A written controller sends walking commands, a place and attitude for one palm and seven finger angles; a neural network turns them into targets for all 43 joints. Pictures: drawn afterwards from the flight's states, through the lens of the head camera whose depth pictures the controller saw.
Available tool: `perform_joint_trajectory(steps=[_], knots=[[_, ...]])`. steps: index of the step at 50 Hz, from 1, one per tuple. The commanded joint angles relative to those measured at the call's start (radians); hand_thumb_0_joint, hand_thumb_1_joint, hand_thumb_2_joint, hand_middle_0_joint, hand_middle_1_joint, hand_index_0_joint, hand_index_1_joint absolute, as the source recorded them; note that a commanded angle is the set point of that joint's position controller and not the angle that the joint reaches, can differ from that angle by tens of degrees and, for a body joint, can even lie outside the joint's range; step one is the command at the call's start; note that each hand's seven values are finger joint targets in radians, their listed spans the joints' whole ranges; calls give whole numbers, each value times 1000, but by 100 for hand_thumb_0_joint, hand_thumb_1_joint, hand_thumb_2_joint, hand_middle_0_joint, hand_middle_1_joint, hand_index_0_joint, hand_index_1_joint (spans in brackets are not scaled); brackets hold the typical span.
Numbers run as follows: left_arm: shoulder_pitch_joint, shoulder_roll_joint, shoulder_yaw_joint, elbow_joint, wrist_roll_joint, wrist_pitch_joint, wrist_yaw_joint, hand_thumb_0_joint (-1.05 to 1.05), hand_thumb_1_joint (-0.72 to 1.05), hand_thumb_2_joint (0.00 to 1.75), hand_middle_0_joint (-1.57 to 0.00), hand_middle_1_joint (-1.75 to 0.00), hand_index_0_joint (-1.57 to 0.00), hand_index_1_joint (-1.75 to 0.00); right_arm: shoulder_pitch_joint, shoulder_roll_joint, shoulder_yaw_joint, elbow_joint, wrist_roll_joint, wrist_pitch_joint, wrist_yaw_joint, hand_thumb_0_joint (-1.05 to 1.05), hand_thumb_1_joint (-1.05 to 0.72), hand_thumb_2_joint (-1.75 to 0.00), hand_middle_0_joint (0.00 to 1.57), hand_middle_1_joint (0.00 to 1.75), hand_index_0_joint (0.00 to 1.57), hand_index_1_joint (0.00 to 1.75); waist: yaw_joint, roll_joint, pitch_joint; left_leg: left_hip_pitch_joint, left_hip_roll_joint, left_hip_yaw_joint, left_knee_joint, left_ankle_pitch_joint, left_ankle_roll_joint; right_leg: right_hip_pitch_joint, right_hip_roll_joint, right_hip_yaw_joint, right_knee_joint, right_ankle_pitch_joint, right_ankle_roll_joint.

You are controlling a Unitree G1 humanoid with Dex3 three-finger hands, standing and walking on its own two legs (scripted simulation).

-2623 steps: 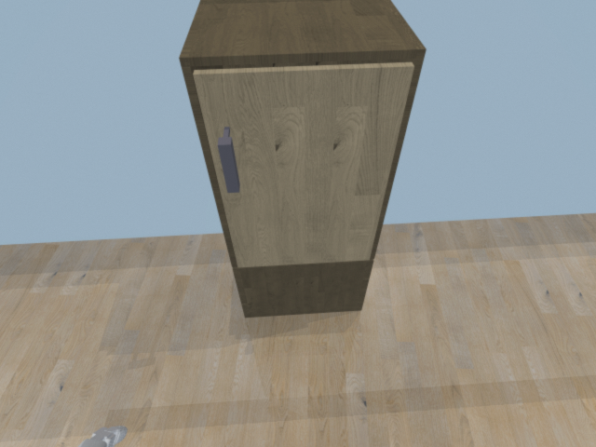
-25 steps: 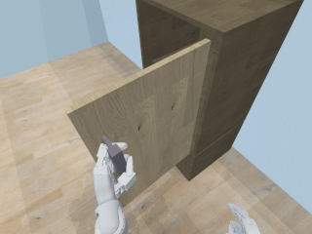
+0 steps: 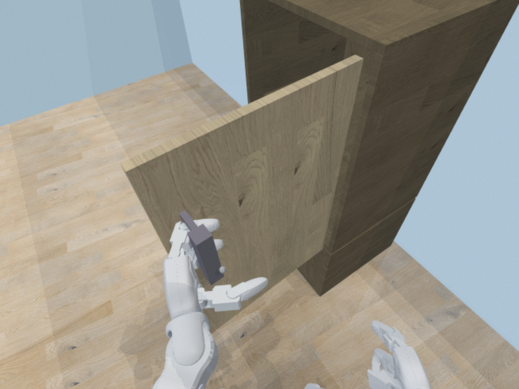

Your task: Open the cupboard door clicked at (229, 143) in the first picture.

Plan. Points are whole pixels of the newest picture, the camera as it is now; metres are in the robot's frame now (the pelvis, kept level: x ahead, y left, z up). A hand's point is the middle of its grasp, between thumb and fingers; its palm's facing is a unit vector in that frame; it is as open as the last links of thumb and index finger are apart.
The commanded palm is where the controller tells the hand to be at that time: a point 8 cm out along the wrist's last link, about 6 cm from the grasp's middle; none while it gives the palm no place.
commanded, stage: open thumb and fingers to let go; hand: left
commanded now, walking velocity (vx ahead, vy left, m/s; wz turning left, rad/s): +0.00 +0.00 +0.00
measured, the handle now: (200, 247) +0.32 +0.11 +0.06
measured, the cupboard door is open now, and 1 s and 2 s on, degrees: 94 94 94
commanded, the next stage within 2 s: slide the hand sideways off the handle in 0.34 s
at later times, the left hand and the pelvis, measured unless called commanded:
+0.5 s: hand (218, 272) +0.28 +0.08 +0.06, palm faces +0.19 -0.98 -0.04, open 14.8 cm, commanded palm +0.24 +0.12 +0.06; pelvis +0.00 +0.03 -0.01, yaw +0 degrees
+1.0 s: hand (197, 304) +0.23 +0.10 +0.05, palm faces -0.17 -0.98 -0.02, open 16.1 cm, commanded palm +0.21 +0.17 +0.06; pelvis +0.01 +0.04 -0.01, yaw -2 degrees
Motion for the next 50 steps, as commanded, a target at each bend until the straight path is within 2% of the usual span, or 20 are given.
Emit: perform_joint_trajectory(steps=[1, 4, 8, 11, 16, 20, 22, 23, 24, 25, 27, 28, 30, 32, 34, 37, 39, 42, 47, 50], knots=[[-150, -16, 32, -233, 12, -75, 26, 0, -50, 30, -27, -105, -27, -105, -87, -80, -29, -170, 7, -50, -5, 0, -90, -90, 20, 30, 20, 30, 2, -114, -191, -44, -14, 6, -64, 95, 29, 246, -87, 214, -229, 81, 87], [-175, -43, -2, -225, 27, -63, 40, 0, -50, 30, -25, -90, -25, -90, -85, -82, -28, -175, 7, -49, -3, 0, -90, -90, 20, 30, 20, 30, -10, -117, -169, -36, -12, 7, -66, 91, 32, 207, -75, 186, -218, 57, 81], [-162, -43, 1, -225, 39, -56, 60, 0, -50, 30, -22, -70, -22, -70, -81, -85, -29, -183, 3, -51, -3, 0, -90, -90, 20, 30, 20, 30, 2, -129, -189, -31, -11, 6, -73, 103, 34, 206, -63, 161, -196, 65, 75], [-208, -58, -14, -224, 42, -51, 68, 0, -50, 30, -19, -55, -19, -55, -81, -83, -25, -181, 3, -51, -4, 0, -90, -90, 20, 30, 20, 30, -5, -113, -176, -25, -10, 5, -77, 91, 35, 182, -57, 149, -193, 42, 73], [-187, -87, -32, -223, 40, -35, 73, 0, -50, 30, -15, -30, -15, -30, -77, -85, -24, -187, 3, -51, 0, 0, -90, -90, 20, 30, 20, 30, -2, -99, -174, -12, -6, 3, -83, 112, 32, 167, -44, 116, -167, 77, 67], [-254, -87, -32, -204, 45, -24, 85, 0, -50, 30, -15, -30, -15, -30, -85, -88, -21, -180, 3, -48, -2, 0, -90, -90, 20, 30, 20, 30, -13, -118, -153, -18, -5, -3, -81, 80, 34, 133, -42, 112, -171, 16, 68], [-242, -95, -39, -211, 49, -19, 88, 0, -50, 30, -15, -30, -15, -30, -84, -87, -23, -184, 3, -48, 0, 0, -90, -90, 20, 30, 20, 30, -5, -98, -170, -9, -3, -7, -82, 95, 32, 133, -36, 102, -158, 32, 63], [-252, 15, -228, -212, 147, -60, -119, 0, -50, 30, -15, -30, -15, -30, -20, -133, -18, -146, 14, -51, 4, 0, -90, -90, 20, 30, 20, 30, -95, -134, -118, 3, 0, -1, -60, 104, 53, 92, -47, 128, -137, 124, 69], [-300, 95, -136, -257, 108, -100, -231, 0, -50, 30, -15, -30, -15, -30, -15, -124, -25, -170, 21, -55, -4, 0, -90, -90, 20, 30, 20, 30, -68, -124, -184, -23, -5, -1, -46, 108, 58, 135, -55, 134, -120, 161, 69], [-289, 135, -116, -279, 95, -124, -301, 0, -50, 30, -15, -30, -15, -30, -23, -125, -26, -179, 24, -53, -12, 0, -90, -90, 20, 30, 20, 30, -48, -95, -227, -14, -6, -1, -48, 124, 59, 173, -56, 143, -107, 188, 64], [-288, 112, -156, -316, 42, -132, -424, 0, -50, 30, -15, -30, -15, -30, -22, -124, -21, -203, 40, -64, -16, 0, -90, -90, 20, 30, 20, 30, -52, -29, -234, 12, -8, -2, -56, 122, 56, 170, -55, 141, -108, 179, 59], [-285, 110, -161, -296, 3, -125, -488, 0, -50, 30, -15, -30, -15, -30, -21, -126, -17, -207, 51, -72, -19, 0, -90, -90, 20, 30, 20, 30, -59, -47, -207, 14, -6, -7, -64, 105, 56, 158, -51, 139, -119, 153, 61], [-244, 83, -125, -309, -111, -85, -550, 0, -50, 30, -15, -30, -15, -30, -34, -123, -9, -243, 72, -80, -31, 0, -90, -90, 20, 30, 20, 30, -46, -63, -178, 9, -8, -9, -85, 55, 53, 163, -42, 133, -159, 62, 67], [-200, 87, -59, -301, -181, -44, -549, 0, -50, 30, -15, -30, -15, -30, -52, -130, -4, -260, 83, -89, -39, 0, -90, -90, 20, 30, 20, 30, -25, -117, -148, -4, -11, -14, -109, 19, 47, 170, -39, 125, -192, -36, 69], [-142, 103, 0, -299, -202, -21, -512, 0, -50, 30, -15, -30, -15, -30, -48, -134, -4, -266, 82, -90, -39, 0, -90, -90, 20, 30, 20, 30, -8, -152, -121, -21, -10, -14, -118, 3, 42, 160, -39, 115, -195, -77, 73], [-65, 136, 44, -321, -157, -24, -441, 0, -50, 30, -15, -30, -15, -30, -36, -135, -6, -279, 70, -86, -26, 0, -90, -90, 20, 30, 20, 30, 20, -111, -119, -26, -9, -16, -122, 42, 39, 152, -34, 93, -144, -17, 62], [-13, 146, 49, -352, -113, -41, -412, 0, -50, 30, -15, -30, -15, -30, -16, -130, -12, -288, 61, -80, -12, 0, -90, -90, 20, 30, 20, 30, 16, -99, -147, -18, -4, -9, -98, 96, 39, 141, -34, 89, -105, 66, 61], [50, 171, 59, -390, -83, -58, -402, 0, -50, 30, -15, -30, -15, -30, -6, -132, -17, -304, 56, -68, 1, 0, -90, -90, 20, 30, 20, 30, 21, -70, -161, -33, -2, -7, -83, 127, 37, 146, -31, 93, -78, 112, 54], [119, 187, 52, -502, -84, -69, -419, 0, -50, 30, -15, -30, -15, -30, 0, -132, -17, -334, 61, -53, 3, 0, -90, -90, 20, 30, 20, 30, 9, -19, -154, -27, 3, -7, -71, 135, 35, 126, -22, 91, -63, 127, 51], [161, 189, 62, -522, -109, -69, -436, 0, -50, 30, -15, -30, -15, -30, 6, -133, -17, -340, 64, -57, -7, 0, -90, -90, 20, 30, 20, 30, -3, -58, -146, -38, 4, -8, -60, 114, 37, 118, -17, 90, -68, 114, 60]])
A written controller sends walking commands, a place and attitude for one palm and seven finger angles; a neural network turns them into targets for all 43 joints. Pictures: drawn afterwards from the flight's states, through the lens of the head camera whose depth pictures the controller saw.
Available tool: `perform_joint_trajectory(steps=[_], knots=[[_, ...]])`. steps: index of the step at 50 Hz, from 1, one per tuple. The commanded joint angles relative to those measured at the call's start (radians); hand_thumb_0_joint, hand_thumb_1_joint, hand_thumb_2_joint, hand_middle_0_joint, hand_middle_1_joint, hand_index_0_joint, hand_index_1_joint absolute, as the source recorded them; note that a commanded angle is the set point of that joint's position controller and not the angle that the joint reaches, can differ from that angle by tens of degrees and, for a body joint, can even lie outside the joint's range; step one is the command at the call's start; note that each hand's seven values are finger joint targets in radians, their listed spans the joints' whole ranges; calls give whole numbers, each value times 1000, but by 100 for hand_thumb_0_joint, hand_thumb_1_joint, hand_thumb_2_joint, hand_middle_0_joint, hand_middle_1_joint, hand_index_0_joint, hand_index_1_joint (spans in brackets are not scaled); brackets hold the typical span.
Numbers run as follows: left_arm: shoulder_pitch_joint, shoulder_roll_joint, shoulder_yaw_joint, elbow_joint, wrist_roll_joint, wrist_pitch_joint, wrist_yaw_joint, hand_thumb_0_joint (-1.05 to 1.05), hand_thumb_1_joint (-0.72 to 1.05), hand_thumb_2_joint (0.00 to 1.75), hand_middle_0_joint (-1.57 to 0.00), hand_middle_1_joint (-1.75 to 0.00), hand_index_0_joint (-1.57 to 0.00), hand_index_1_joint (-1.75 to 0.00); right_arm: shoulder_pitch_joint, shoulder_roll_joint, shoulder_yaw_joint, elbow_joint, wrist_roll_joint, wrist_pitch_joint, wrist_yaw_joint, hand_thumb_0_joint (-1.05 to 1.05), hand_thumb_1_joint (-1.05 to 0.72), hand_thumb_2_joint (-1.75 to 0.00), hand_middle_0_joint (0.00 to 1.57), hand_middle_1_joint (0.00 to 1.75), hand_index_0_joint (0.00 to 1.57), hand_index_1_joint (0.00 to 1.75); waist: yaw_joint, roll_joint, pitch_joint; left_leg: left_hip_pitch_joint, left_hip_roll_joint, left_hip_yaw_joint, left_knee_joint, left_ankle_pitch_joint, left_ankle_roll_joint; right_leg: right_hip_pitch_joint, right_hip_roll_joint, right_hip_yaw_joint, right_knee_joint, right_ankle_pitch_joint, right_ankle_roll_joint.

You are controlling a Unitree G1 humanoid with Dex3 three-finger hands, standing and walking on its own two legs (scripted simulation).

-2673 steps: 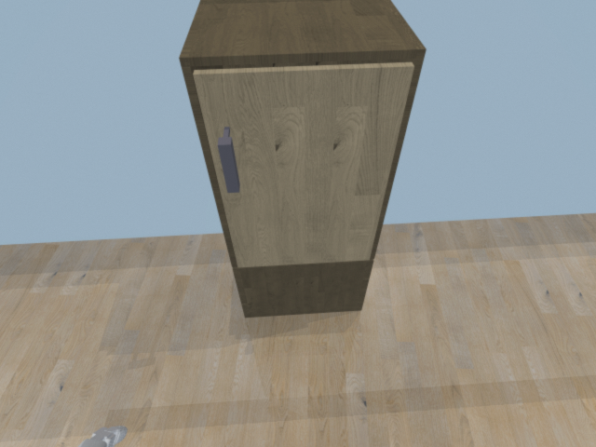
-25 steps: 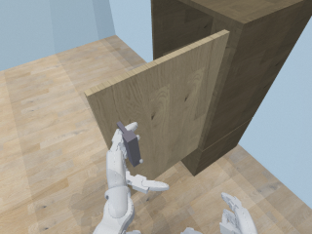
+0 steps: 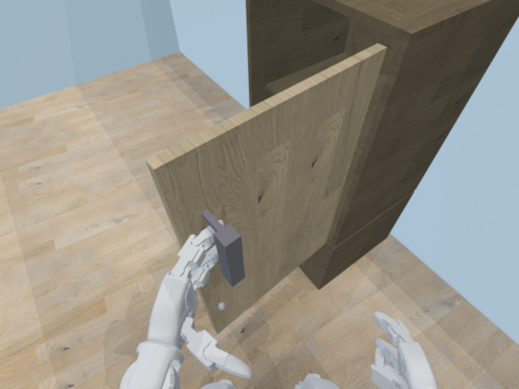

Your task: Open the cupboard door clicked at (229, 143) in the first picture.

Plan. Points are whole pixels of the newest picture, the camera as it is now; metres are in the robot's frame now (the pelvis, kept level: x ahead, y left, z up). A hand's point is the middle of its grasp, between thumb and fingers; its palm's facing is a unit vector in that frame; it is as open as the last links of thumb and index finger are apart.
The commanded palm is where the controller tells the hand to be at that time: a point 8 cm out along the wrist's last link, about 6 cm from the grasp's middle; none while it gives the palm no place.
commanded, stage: slide the hand sideways off the handle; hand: left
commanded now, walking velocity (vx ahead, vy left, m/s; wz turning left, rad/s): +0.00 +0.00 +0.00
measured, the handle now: (221, 247) +0.31 +0.07 +0.07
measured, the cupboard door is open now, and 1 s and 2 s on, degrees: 94 94 94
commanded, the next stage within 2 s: draw the hand back to the body in 0.64 s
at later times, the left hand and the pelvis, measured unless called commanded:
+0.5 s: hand (175, 336) +0.19 +0.12 +0.07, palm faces -0.06 -1.00 -0.04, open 16.2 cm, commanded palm +0.16 +0.18 +0.07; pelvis +0.01 -0.01 -0.01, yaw +1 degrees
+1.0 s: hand (132, 331) +0.18 +0.16 +0.10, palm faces -0.05 -1.00 -0.08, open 16.3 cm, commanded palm +0.15 +0.22 +0.11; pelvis +0.00 +0.00 +0.00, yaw +1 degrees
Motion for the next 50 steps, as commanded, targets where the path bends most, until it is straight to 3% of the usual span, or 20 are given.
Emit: perform_joint_trajectory(steps=[1, 7, 13, 15, 20, 30, 33, 37, 39, 42, 46, 47, 50], knots=[[-27, 11, 84, -272, -44, -77, 3, 0, -50, 30, -15, -30, -15, -30, -62, -106, -38, -181, 12, -54, -19, 0, -90, -90, 20, 30, 20, 30, 2, -58, -151, 6, 16, -61, -165, 181, -26, 170, -5, 39, -149, 151, 3], [124, 52, 145, -302, -79, -81, -38, 0, -50, 30, -15, -30, -15, -30, -47, -108, -43, -188, 17, -63, -28, 0, -90, -90, 20, 30, 20, 30, 19, -79, -179, -15, 11, -55, -140, 238, -26, 209, -2, 47, -133, 230, 5], [175, 70, 146, -374, -86, -102, -80, 0, -50, 30, -15, -30, -15, -30, -39, -107, -50, -196, 18, -71, -30, 0, -90, -90, 20, 30, 20, 30, 7, -48, -182, -26, 11, -56, -111, 267, -27, 187, -5, 48, -106, 270, 10], [190, 87, 167, -365, -99, -106, -97, 0, -50, 30, -15, -30, -15, -30, -37, -109, -52, -192, 20, -73, -34, 0, -90, -90, 20, 30, 20, 30, 0, -56, -161, -44, 11, -56, -101, 234, -27, 167, -4, 51, -112, 235, 13], [235, 132, 236, -373, -134, -120, -145, 0, -50, 30, -15, -30, -15, -30, -46, -110, -59, -192, 26, -76, -45, 0, -90, -90, 20, 30, 20, 30, 10, -57, -168, -89, 6, -49, -71, 202, -28, 181, -10, 86, -124, 193, 15], [249, 176, 295, -371, -203, -121, -240, 0, -50, 30, -15, -30, -15, -30, -55, -118, -62, -192, 37, -90, -67, 0, -90, -90, 20, 30, 20, 30, 3, -45, -145, -127, 8, -49, -42, 147, -26, 148, -17, 111, -155, 71, 23], [195, 168, 281, -366, -211, -111, -247, 0, -50, 30, -15, -30, -15, -30, -64, -125, -56, -190, 38, -100, -71, 0, -90, -90, 20, 30, 20, 30, -10, -28, -116, -132, 10, -53, -39, 119, -25, 113, -16, 110, -167, 0, 20], [196, 172, 278, -384, -211, -102, -238, 0, -50, 30, -15, -30, -15, -30, -60, -129, -57, -198, 39, -111, -74, 0, -90, -90, 20, 30, 20, 30, 0, -22, -142, -110, 11, -59, -51, 118, -23, 114, -10, 95, -163, -19, 15], [209, 225, 332, -438, -212, -94, -221, 0, -50, 30, -15, -30, -15, -30, -55, -124, -58, -201, 43, -109, -76, 0, -90, -90, 20, 30, 20, 30, 20, 4, -190, -78, 11, -59, -74, 140, -24, 152, -8, 89, -160, 13, 13], [253, 254, 378, -470, -211, -71, -201, 0, -50, 30, -15, -30, -15, -30, -55, -115, -59, -203, 49, -103, -78, 0, -90, -90, 20, 30, 20, 30, 38, 16, -203, -40, 12, -62, -110, 184, -24, 196, 1, 65, -156, 82, 9], [279, 199, 346, -454, -226, -26, -208, 0, -50, 30, -15, -30, -15, -30, -56, -114, -51, -197, 59, -101, -78, 0, -90, -90, 20, 30, 20, 30, 19, 19, -130, 2, 18, -69, -156, 196, -29, 180, 9, 27, -175, 121, 16], [289, 197, 349, -427, -233, -9, -214, 0, -50, 30, -15, -30, -15, -30, -62, -116, -50, -193, 59, -102, -80, 0, -90, -90, 20, 30, 20, 30, 15, -22, -104, -9, 22, -75, -164, 187, -27, 183, 11, 23, -187, 109, 17], [257, 217, 361, -435, -239, 18, -234, 0, -50, 30, -15, -30, -15, -30, -62, -128, -46, -192, 60, -110, -85, 0, -90, -90, 20, 30, 20, 30, 9, -41, -66, 4, 28, -80, -188, 150, -26, 178, 8, 22, -216, 55, 21]])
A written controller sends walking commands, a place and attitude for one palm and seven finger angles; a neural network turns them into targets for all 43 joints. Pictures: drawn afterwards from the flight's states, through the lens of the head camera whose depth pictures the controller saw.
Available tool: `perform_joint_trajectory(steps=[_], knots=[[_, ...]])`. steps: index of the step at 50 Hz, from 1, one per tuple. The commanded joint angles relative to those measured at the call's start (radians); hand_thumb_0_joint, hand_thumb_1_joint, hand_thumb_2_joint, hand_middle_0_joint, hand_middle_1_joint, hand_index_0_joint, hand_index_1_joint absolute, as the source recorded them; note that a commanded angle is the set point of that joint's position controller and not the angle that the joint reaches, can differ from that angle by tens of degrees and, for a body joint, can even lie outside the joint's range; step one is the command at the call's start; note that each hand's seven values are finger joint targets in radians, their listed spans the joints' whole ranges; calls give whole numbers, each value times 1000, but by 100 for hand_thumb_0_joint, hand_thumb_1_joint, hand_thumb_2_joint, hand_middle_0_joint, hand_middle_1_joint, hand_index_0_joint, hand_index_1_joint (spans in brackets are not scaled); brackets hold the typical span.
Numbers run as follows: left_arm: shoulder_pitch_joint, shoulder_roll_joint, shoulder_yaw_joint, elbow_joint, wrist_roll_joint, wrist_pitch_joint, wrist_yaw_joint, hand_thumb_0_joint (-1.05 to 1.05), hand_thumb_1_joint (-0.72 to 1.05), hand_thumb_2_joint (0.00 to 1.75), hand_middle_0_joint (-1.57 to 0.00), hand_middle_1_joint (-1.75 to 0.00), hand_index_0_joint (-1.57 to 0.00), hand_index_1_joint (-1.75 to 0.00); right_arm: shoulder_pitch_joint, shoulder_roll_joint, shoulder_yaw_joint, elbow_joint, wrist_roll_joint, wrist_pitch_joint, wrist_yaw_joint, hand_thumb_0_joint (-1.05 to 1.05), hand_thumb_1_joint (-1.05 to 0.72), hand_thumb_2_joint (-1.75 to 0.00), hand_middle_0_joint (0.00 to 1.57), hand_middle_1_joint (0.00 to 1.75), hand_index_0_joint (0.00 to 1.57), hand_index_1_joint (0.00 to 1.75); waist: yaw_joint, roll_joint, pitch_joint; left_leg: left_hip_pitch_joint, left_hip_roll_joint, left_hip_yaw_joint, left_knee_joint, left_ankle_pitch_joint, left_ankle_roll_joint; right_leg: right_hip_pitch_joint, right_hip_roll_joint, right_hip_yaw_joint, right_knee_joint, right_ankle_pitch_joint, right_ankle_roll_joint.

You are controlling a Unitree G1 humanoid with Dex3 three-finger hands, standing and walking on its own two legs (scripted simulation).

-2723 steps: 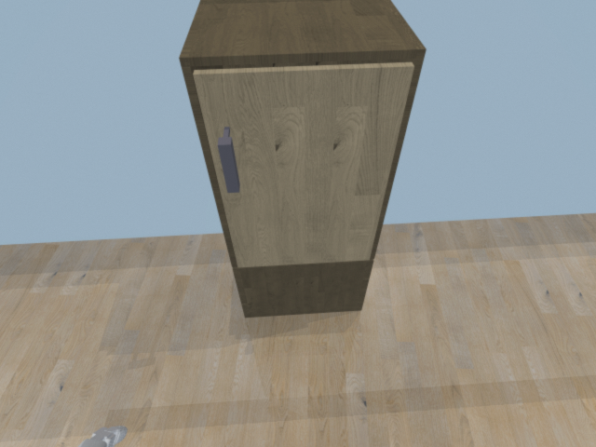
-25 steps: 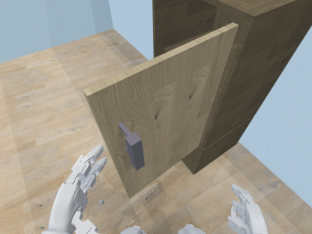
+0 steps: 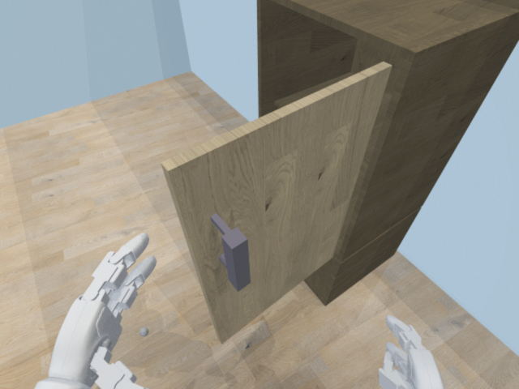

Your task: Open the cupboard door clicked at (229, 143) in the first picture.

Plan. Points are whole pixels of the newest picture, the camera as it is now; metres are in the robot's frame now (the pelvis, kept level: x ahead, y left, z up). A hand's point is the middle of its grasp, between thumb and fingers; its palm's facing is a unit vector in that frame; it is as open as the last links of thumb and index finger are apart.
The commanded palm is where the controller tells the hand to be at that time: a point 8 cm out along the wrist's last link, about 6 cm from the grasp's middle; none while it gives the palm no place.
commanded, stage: draw the hand back to the body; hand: left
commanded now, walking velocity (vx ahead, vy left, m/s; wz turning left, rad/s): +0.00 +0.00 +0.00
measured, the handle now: (228, 251) +0.31 +0.07 +0.07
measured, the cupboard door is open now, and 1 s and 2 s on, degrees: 94 94 94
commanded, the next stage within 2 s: step back with the hand held close in 1.32 s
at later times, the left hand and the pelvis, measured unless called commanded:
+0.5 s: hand (77, 298) +0.19 +0.22 +0.14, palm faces +0.24 -0.91 -0.35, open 14.3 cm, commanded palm +0.16 +0.27 +0.18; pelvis +0.02 +0.01 +0.04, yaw -1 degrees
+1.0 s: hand (0, 232) +0.22 +0.27 +0.23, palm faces +0.45 -0.79 -0.41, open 8.4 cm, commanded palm +0.17 +0.31 +0.24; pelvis +0.03 +0.01 +0.07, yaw -1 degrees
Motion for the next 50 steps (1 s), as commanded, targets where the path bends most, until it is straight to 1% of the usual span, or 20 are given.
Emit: perform_joint_trajectory(steps=[1, 2, 3, 7, 12, 13, 14, 15, 16, 17, 19, 22, 27, 28, 38, 42, 43, 47, 48, 50], knots=[[-20, 80, 57, -201, -24, -23, -23, 0, -50, 30, -15, -30, -15, -30, -101, -126, -40, -188, 7, -74, -18, 0, -90, -90, 20, 30, 20, 30, -10, -64, -11, 8, 15, -49, -224, 166, -27, 141, -7, 53, -207, 52, 16], [-36, 98, 76, -201, -27, -17, -23, 0, -50, 30, -15, -30, -15, -30, -100, -128, -40, -182, 7, -78, -20, 0, -90, -90, 20, 30, 20, 30, -10, -79, -6, 11, 17, -52, -227, 163, -25, 151, -6, 56, -215, 43, 14], [-48, 108, 89, -227, -29, -19, -24, 0, -50, 30, -15, -30, -15, -30, -102, -128, -38, -184, 7, -85, -21, 0, -90, -90, 20, 30, 20, 30, -6, -67, -22, 26, 15, -53, -233, 176, -25, 161, -7, 57, -217, 55, 15], [-58, 149, 144, -293, -37, -22, -15, 0, -50, 30, -15, -30, -15, -30, -97, -123, -34, -169, 9, -109, -20, 0, -90, -90, 20, 30, 20, 30, 16, 16, -72, 102, 19, -63, -265, 246, -39, 200, -1, 35, -202, 135, 7], [-59, 142, 169, -244, -57, 21, -35, 0, -32, 37, -16, -30, -16, -30, -104, -127, -28, -138, 16, -123, -17, 0, -90, -90, 20, 30, 20, 30, 12, 5, -31, 133, 24, -69, -295, 282, -47, 222, 3, 21, -232, 178, 9], [-70, 268, 201, -350, 100, 55, 122, 0, -29, 39, -16, -30, -16, -30, -92, -110, -43, -156, -4, -104, -45, 0, -90, -90, 20, 30, 20, 30, 66, 16, -42, 127, 44, -55, -349, 280, -38, 277, -21, 95, -274, 175, -1], [-15, 173, 155, -324, 118, 90, 189, 0, -26, 40, -16, -30, -16, -30, -77, -96, -36, -147, -10, -95, -51, 0, -90, -90, 20, 30, 20, 30, 37, 8, 5, 136, 42, -54, -362, 263, -43, 267, -24, 87, -295, 164, -1], [13, 125, 120, -306, 126, 113, 216, 0, -22, 42, -16, -30, -16, -30, -77, -95, -35, -144, -11, -88, -50, 0, -90, -90, 20, 30, 20, 30, 27, -7, 32, 138, 45, -56, -372, 252, -46, 265, -28, 80, -301, 158, 2], [19, 119, 119, -291, 140, 127, 239, 0, -18, 43, -16, -30, -16, -30, -77, -96, -31, -130, -12, -79, -46, 0, -90, -90, 20, 30, 20, 30, 28, 18, 60, 145, 51, -61, -387, 272, -48, 281, -28, 76, -308, 164, 0], [15, 132, 128, -277, 151, 137, 258, 0, -15, 45, -16, -30, -16, -30, -87, -99, -33, -121, -13, -72, -46, 0, -90, -90, 20, 30, 20, 30, 33, -25, 59, 155, 53, -59, -394, 291, -43, 306, -27, 75, -326, 181, 0], [-12, 175, 161, -312, 171, 140, 285, 0, -8, 48, -16, -30, -16, -30, -94, -106, -36, -117, -16, -65, -51, 0, -90, -90, 20, 30, 20, 30, 32, -31, 31, 208, 53, -48, -402, 328, -38, 332, -29, 82, -345, 208, 4], [-65, 214, 193, -324, 187, 139, 316, 0, 2, 52, -17, -30, -17, -30, -110, -110, -30, -94, -23, -75, -57, 0, -90, -90, 20, 30, 20, 30, 36, -16, 36, 249, 53, -50, -446, 343, -38, 386, -34, 81, -376, 223, 2], [-109, 236, 231, -326, 195, 136, 338, 0, 20, 60, -18, -30, -18, -30, -125, -113, -25, -55, -25, -93, -58, 0, -90, -90, 20, 30, 20, 30, 40, 23, 47, 333, 61, -62, -506, 427, -50, 434, -36, 79, -417, 259, 4], [-106, 221, 228, -306, 192, 136, 338, 0, 23, 62, -18, -30, -18, -30, -128, -110, -24, -46, -25, -95, -57, 0, -90, -90, 20, 30, 20, 30, 38, 12, 67, 343, 62, -62, -519, 439, -51, 440, -36, 78, -426, 265, 7], [-157, 262, 333, -258, 181, 112, 333, 0, 58, 76, -19, -30, -19, -30, -173, -117, -36, 15, -30, -101, -39, 0, -90, -90, 20, 30, 20, 30, 56, -16, 77, 443, 70, -47, -608, 577, -63, 561, -33, 79, -505, 361, 8], [-209, 303, 393, -237, 177, 106, 334, 0, 73, 82, -19, -30, -19, -30, -192, -119, -39, 36, -31, -98, -36, 0, -90, -90, 20, 30, 20, 30, 61, 4, 101, 462, 67, -32, -635, 564, -59, 591, -31, 87, -542, 376, 5], [-218, 292, 390, -240, 174, 104, 332, 0, 76, 84, -19, -30, -19, -30, -192, -115, -38, 37, -30, -96, -33, 0, -90, -90, 20, 30, 20, 30, 57, 8, 106, 470, 66, -34, -644, 569, -61, 594, -31, 87, -545, 377, 6], [-272, 327, 439, -239, 168, 94, 333, 0, 90, 90, -20, -30, -20, -30, -207, -118, -40, 53, -33, -95, -31, 0, -90, -90, 20, 30, 20, 30, 62, 40, 103, 490, 62, -23, -663, 553, -55, 623, -33, 91, -575, 386, 3], [-245, 291, 412, -209, 167, 94, 328, 0, 90, 90, -20, -30, -20, -30, -204, -113, -40, 57, -33, -94, -27, 0, -90, -90, 20, 30, 20, 30, 57, 26, 113, 498, 62, -22, -666, 559, -54, 617, -34, 91, -578, 387, 6], [-220, 258, 381, -180, 165, 99, 319, 0, 90, 90, -20, -30, -20, -30, -206, -116, -46, 60, -31, -85, -22, 0, -90, -90, 20, 30, 20, 30, 55, -12, 118, 512, 64, -15, -670, 563, -46, 611, -32, 90, -589, 392, 12]])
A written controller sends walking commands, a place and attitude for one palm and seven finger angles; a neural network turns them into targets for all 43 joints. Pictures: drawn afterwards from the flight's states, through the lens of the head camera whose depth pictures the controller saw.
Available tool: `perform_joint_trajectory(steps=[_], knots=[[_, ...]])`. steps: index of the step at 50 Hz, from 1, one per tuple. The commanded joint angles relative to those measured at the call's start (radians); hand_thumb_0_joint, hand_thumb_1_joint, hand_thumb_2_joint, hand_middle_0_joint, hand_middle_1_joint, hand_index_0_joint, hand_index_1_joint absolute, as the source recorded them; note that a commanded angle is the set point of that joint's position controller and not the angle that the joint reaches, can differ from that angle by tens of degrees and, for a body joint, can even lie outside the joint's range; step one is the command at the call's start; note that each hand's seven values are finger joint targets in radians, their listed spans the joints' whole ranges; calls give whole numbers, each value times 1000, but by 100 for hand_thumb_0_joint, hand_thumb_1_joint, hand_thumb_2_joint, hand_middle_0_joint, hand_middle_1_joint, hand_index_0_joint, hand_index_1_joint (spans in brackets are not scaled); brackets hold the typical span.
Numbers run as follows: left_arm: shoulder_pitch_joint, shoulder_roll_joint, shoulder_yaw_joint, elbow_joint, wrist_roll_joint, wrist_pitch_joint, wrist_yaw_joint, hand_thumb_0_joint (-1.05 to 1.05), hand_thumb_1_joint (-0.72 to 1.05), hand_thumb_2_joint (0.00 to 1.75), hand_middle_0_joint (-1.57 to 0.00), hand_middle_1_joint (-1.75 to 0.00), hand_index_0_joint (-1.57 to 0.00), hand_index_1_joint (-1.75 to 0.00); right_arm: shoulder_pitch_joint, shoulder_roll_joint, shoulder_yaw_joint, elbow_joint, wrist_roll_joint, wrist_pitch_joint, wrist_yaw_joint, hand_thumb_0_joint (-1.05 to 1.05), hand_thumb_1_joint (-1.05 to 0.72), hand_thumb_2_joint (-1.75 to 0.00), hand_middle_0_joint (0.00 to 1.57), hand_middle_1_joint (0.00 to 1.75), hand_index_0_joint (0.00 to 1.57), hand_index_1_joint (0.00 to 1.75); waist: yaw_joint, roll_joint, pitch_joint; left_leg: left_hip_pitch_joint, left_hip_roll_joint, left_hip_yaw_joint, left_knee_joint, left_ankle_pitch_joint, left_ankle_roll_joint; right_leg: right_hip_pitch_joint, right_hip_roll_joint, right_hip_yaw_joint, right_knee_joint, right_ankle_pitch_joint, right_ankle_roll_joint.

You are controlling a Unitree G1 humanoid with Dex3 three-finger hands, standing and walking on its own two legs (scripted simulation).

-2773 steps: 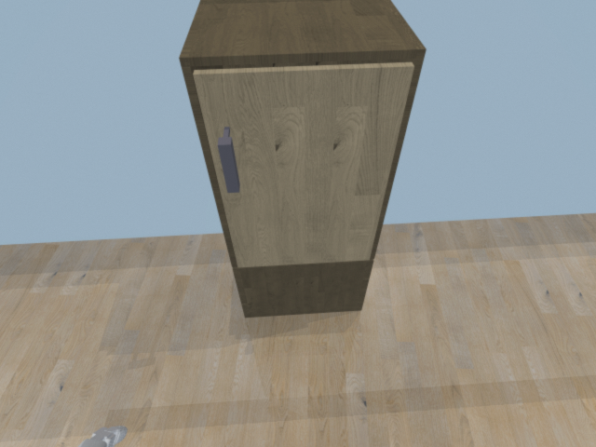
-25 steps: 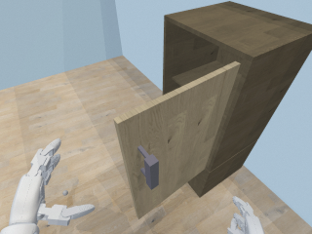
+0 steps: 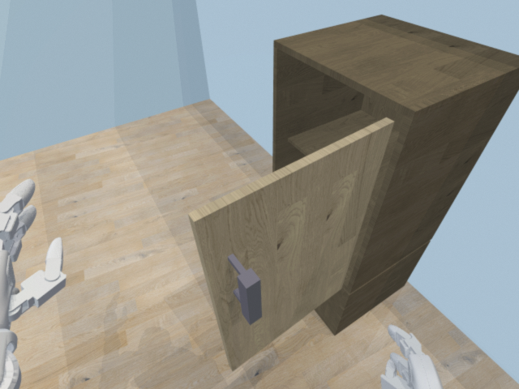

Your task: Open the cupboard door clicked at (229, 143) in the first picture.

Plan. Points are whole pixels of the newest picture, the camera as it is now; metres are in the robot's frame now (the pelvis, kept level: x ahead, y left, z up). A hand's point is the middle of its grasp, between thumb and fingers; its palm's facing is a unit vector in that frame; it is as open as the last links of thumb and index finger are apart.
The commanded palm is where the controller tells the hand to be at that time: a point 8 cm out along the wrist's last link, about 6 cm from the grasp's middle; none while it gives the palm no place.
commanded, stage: draw the hand back to the body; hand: left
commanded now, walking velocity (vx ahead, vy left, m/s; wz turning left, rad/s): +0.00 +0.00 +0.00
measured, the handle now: (243, 288) +0.28 +0.07 +0.01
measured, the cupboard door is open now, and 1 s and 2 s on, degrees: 94 94 94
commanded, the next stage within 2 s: step back with the hand held close in 0.32 s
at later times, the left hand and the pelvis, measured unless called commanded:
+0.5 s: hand (71, 280) +0.18 +0.25 +0.16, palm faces +0.46 -0.79 -0.41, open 7.4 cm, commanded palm +0.13 +0.28 +0.18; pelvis -0.01 -0.02 +0.00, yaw +0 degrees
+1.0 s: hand (29, 317) +0.14 +0.27 +0.16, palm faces +0.41 -0.76 -0.51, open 7.4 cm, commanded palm +0.08 +0.31 +0.18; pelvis -0.07 +0.01 -0.01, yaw -2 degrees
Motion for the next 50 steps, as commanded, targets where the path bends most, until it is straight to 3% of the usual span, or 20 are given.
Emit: perform_joint_trajectory(steps=[1, 6, 9, 12, 17, 20, 21, 22, 23, 24, 25, 26, 27, 32, 35, 38, 42, 47, 50], knots=[[-60, 124, 76, -165, -7, -67, 3, 0, 90, 90, -20, -30, -20, -30, -119, -112, -44, -153, 5, -44, -1, 0, -90, -90, 20, 30, 20, 30, -8, 2, -37, -47, 76, -43, -102, 341, -49, 76, -35, 38, -65, 193, -4], [-87, 157, 96, -169, -2, -73, 6, 0, 90, 90, -20, -30, -20, -30, -136, -113, -47, -153, 3, -35, -2, 0, -90, -90, 20, 30, 20, 30, -3, -36, -37, -49, 69, -42, -119, 262, -34, 95, -33, 44, -87, 160, -4], [-100, 182, 118, -209, 0, -83, 12, 0, 90, 90, -20, -30, -20, -30, -143, -104, -44, -149, 0, -44, -6, 0, -90, -90, 20, 30, 20, 30, 2, 20, -64, -37, 61, -36, -120, 261, -34, 118, -37, 52, -91, 172, -9], [-101, 195, 129, -208, 1, -84, 15, 0, 90, 90, -20, -30, -20, -30, -150, -102, -43, -140, -1, -53, -8, 0, -90, -90, 20, 30, 20, 30, 5, 30, -53, -34, 56, -31, -116, 266, -32, 123, -39, 60, -106, 182, -11], [-89, 156, 99, -153, 1, -83, 10, 0, 90, 90, -20, -30, -20, -30, -148, -102, -44, -128, 2, -56, -3, 0, -90, -90, 20, 30, 20, 30, -2, 2, -2, -37, 57, -31, -123, 255, -31, 101, -35, 60, -125, 163, -9], [-78, 147, 94, -127, -5, -85, 5, 0, 90, 90, -20, -30, -20, -30, -147, -102, -48, -124, 2, -49, -1, 0, -90, -90, 20, 30, 20, 30, -4, -40, -5, -27, 58, -22, -122, 245, -24, 98, -37, 63, -130, 158, -3], [-81, 148, 92, -126, -5, -86, 3, 0, 90, 90, -20, -30, -20, -30, -150, -102, -50, -125, 3, -47, 0, 0, -90, -90, 20, 30, 20, 30, -3, -36, -1, -25, 57, -20, -121, 238, -22, 92, -37, 68, -135, 149, -2], [-170, 161, 83, -209, -3, -96, 3, 0, 90, 90, -20, -30, -20, -30, -163, -105, -48, -130, 2, -52, 1, 0, -90, -90, 20, 30, 20, 30, -6, 12, -31, -14, 54, -24, -122, 237, -23, 108, -42, 73, -135, 149, -5], [-240, 294, 230, -223, 12, -138, 18, 0, 90, 90, -20, -30, -20, -30, -131, -123, -53, -160, 8, -39, -8, 0, -90, -90, 20, 30, 20, 30, -54, -51, 43, -64, 70, -44, -88, 135, -11, -9, -88, 215, -198, 187, -7], [-128, 209, 170, -132, 14, -142, 6, 0, 90, 90, -20, -30, -20, -30, -123, -114, -57, -140, 0, -24, -8, 0, -90, -90, 20, 30, 20, 30, -60, -99, 18, -43, 59, -41, -46, 110, -5, -32, -120, 236, -217, 171, -8], [-79, 192, 151, -109, 19, -138, 3, 0, 90, 90, -20, -30, -20, -30, -130, -113, -59, -143, -2, -11, -2, 0, -90, -90, 20, 30, 20, 30, -58, -131, 17, -32, 55, -36, -27, 106, -4, -54, -133, 252, -234, 167, -6], [-74, 176, 132, -119, 24, -142, 0, 0, 90, 90, -20, -30, -20, -30, -128, -118, -61, -145, -3, -1, 2, 0, -90, -90, 20, 30, 20, 30, -62, -122, 2, -35, 55, -34, -20, 115, -8, -54, -142, 252, -232, 170, -8], [-75, 183, 136, -141, 26, -155, 1, 0, 90, 90, -20, -30, -20, -30, -134, -121, -64, -147, -5, 4, 2, 0, -90, -90, 20, 30, 20, 30, -60, -81, -18, -42, 59, -38, -30, 143, -10, -34, -148, 236, -213, 210, -13], [30, 210, 165, -187, 28, -166, 20, 0, 90, 90, -20, -30, -20, -30, -132, -125, -74, -171, -1, 36, -4, 0, -90, -90, 20, 30, 20, 30, -60, -25, -137, -65, 95, -50, -81, 285, -18, 70, -123, 172, -93, 398, -4], [70, 235, 202, -234, 27, -168, 31, 0, 90, 90, -20, -30, -20, -30, -133, -120, -79, -199, 4, 54, -6, 0, -90, -90, 20, 30, 20, 30, -58, -46, -187, -102, 112, -56, -77, 376, -19, 118, -107, 157, -26, 512, 2], [94, 249, 221, -263, 27, -168, 39, 0, 90, 90, -20, -30, -20, -30, -137, -113, -83, -216, 6, 64, -12, 0, -90, -90, 20, 30, 20, 30, -59, -37, -192, -149, 118, -65, -74, 392, -20, 136, -104, 154, 16, 550, 3], [121, 239, 227, -273, 36, -170, 47, 0, 90, 90, -20, -30, -20, -30, -133, -124, -89, -224, -1, 66, -17, 0, -90, -90, 20, 30, 20, 30, -56, 33, -152, -270, 140, -102, -117, 302, -5, 152, -74, 138, 70, 457, 11], [101, 182, 194, -267, 69, -165, 72, 0, 90, 90, -20, -30, -20, -30, -93, -135, -97, -219, -42, 46, -33, 0, -90, -90, 20, 30, 20, 30, -64, 95, -55, -490, 219, -173, -209, 88, 36, 148, -8, 89, 206, 111, 24], [39, 154, 181, -231, 86, -167, 79, 0, 90, 90, -20, -30, -20, -30, -71, -130, -102, -201, -53, 28, -36, 0, -90, -90, 20, 30, 20, 30, -85, 90, 1, -616, 261, -199, -226, -165, 81, 138, -1, 94, 293, -24, 23]])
